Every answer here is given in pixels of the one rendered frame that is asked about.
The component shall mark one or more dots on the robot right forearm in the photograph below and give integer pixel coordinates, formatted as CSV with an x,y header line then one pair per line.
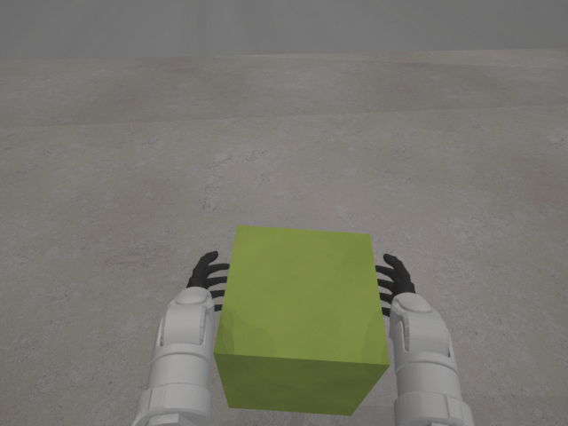
x,y
429,392

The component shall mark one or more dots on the robot left forearm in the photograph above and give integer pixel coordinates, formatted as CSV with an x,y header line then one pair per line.
x,y
177,391

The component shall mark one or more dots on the right robot hand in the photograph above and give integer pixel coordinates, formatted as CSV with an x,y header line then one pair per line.
x,y
402,282

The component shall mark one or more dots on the carton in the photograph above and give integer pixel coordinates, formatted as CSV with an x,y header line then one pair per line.
x,y
301,327

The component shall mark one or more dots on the left robot hand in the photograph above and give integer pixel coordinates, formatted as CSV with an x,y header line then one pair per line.
x,y
201,272

